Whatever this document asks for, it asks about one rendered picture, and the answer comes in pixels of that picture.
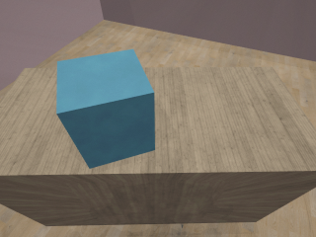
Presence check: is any pedestal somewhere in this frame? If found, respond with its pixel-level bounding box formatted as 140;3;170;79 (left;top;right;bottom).
0;66;316;226

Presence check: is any carton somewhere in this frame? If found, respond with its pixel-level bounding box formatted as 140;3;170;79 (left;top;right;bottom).
56;49;155;169

